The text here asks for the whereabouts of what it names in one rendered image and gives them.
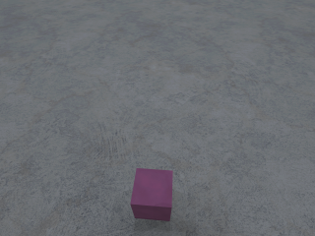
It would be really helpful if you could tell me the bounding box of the carton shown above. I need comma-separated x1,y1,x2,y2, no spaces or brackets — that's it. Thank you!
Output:
130,168,173,221

